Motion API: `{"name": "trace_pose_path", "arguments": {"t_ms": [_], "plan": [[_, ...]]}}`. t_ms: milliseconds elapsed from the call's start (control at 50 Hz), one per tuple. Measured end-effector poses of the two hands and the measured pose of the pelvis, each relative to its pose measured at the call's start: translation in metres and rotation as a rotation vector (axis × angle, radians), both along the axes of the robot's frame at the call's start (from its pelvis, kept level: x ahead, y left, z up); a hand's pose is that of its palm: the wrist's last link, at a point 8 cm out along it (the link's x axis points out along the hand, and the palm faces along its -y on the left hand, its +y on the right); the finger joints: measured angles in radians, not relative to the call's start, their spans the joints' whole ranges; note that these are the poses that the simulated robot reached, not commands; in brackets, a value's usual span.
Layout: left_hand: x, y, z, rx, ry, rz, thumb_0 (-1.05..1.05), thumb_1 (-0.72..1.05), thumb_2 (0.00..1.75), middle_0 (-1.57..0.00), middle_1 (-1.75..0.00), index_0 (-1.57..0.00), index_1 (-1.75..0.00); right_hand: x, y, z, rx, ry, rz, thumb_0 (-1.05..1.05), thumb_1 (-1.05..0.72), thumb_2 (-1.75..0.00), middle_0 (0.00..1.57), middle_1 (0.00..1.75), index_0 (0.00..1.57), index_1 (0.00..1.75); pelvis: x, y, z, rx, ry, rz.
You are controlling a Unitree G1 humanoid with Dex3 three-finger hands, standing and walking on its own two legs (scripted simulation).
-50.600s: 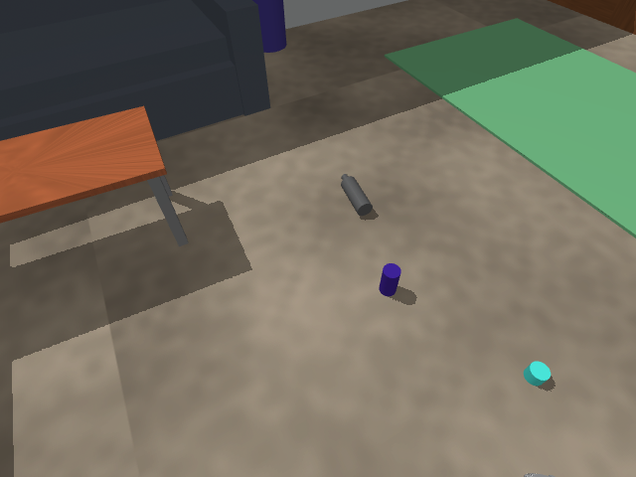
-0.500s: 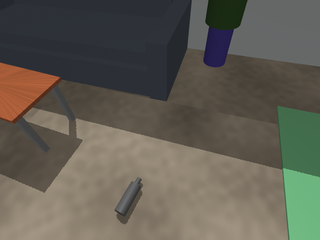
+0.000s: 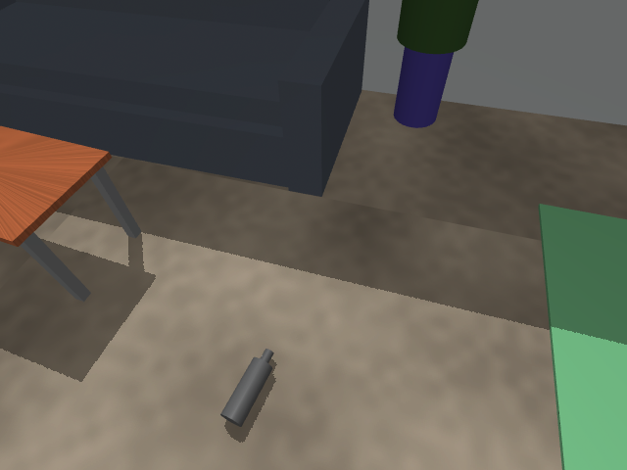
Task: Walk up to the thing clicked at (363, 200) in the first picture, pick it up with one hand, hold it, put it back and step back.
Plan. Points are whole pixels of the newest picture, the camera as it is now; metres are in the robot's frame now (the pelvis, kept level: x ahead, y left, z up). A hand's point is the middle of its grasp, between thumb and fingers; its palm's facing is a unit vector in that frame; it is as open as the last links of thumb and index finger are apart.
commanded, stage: stand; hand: left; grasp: from above
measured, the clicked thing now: (251, 384) +0.44 +0.23 -0.75
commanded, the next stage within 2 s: step back in 0.80 s
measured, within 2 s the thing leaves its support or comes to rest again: neither
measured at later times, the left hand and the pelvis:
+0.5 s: hand out of the picture +0.07 +0.25 -0.16, palm faces +0.00 -0.94 -0.34, open 7.4 cm; pelvis +0.00 +0.00 +0.00, yaw +0 degrees
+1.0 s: hand out of the picture +0.06 +0.27 -0.17, palm faces -0.02 -0.92 -0.39, open 7.4 cm; pelvis -0.04 -0.01 -0.01, yaw -1 degrees
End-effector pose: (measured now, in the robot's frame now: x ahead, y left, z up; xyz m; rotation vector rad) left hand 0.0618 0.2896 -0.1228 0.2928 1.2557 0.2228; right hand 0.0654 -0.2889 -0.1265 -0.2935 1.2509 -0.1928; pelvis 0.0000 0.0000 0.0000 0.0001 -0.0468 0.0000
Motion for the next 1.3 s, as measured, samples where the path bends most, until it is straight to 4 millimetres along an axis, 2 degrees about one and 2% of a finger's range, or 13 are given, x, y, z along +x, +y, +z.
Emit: {"name": "trace_pose_path", "arguments": {"t_ms": [280, 820, 1020, 1140, 1200, 1240, 1300], "plan": [[0.010, 0.002, 0.002, 0.000, -0.022, -0.009, 0.01, 0.90, 0.90, -0.20, -0.30, -0.21, -0.30, 0.005, -0.003, 0.004, -0.009, -0.013, -0.001, 0.01, -0.91, -0.89, 0.20, 0.30, 0.20, 0.30, 0.002, 0.000, 0.000, 0.000, 0.001, 0.000], [-0.002, 0.006, 0.001, -0.002, -0.007, -0.012, 0.01, 0.90, 0.90, -0.20, -0.30, -0.21, -0.30, -0.006, -0.004, 0.004, -0.007, -0.004, -0.008, 0.01, -0.91, -0.89, 0.20, 0.30, 0.20, 0.30, -0.003, 0.002, 0.000, 0.000, 0.002, -0.005], [-0.012, 0.019, -0.005, 0.068, -0.012, -0.035, 0.01, 0.91, 0.90, -0.20, -0.30, -0.21, -0.30, -0.015, -0.024, -0.005, -0.022, -0.010, -0.012, 0.01, -0.90, -0.89, 0.20, 0.30, 0.20, 0.30, -0.040, -0.008, -0.014, 0.014, 0.012, -0.011], [-0.041, 0.007, -0.006, 0.100, -0.014, -0.035, 0.00, 0.91, 0.90, -0.20, -0.29, -0.21, -0.30, -0.018, -0.047, -0.021, -0.020, -0.049, -0.007, 0.01, -0.91, -0.89, 0.20, 0.30, 0.20, 0.30, -0.060, -0.025, -0.029, 0.007, -0.009, -0.001], [-0.061, 0.000, -0.001, 0.101, -0.005, -0.035, 0.01, 0.91, 0.90, -0.20, -0.30, -0.21, -0.30, -0.022, -0.049, -0.021, -0.021, -0.055, 0.003, 0.01, -0.91, -0.89, 0.20, 0.30, 0.20, 0.30, -0.070, -0.026, -0.026, 0.036, -0.008, -0.015], [-0.070, -0.003, 0.004, 0.102, 0.003, -0.033, 0.01, 0.90, 0.90, -0.20, -0.30, -0.21, -0.30, -0.030, -0.048, -0.019, -0.013, -0.059, 0.002, 0.01, -0.91, -0.89, 0.20, 0.30, 0.20, 0.30, -0.078, -0.024, -0.021, 0.037, 0.002, -0.012], [-0.073, -0.002, 0.008, 0.103, -0.014, -0.033, 0.01, 0.90, 0.90, -0.20, -0.30, -0.21, -0.30, -0.050, -0.046, -0.019, -0.015, -0.030, 0.014, 0.01, -0.91, -0.89, 0.20, 0.30, 0.20, 0.30, -0.088, -0.021, -0.019, 0.027, 0.025, 0.005]]}}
